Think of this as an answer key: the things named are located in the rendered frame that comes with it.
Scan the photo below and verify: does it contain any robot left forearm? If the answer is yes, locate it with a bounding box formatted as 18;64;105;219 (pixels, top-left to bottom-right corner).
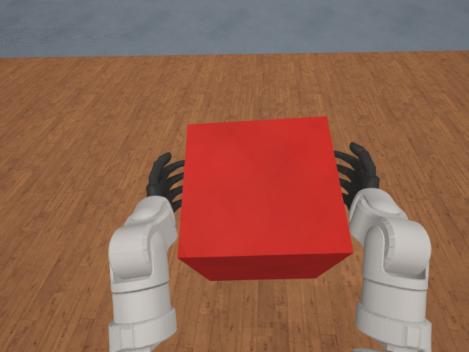
108;196;178;352

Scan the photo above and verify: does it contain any carton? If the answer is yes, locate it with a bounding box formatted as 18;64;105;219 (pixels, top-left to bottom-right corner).
177;117;354;281

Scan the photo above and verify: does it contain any robot left hand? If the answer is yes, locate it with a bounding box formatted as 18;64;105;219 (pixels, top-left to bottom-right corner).
146;152;185;213

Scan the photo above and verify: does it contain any robot right forearm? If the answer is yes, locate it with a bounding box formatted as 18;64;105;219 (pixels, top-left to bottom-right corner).
349;188;432;352

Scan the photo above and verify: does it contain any robot right hand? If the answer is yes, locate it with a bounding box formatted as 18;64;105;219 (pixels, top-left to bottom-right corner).
334;142;380;211

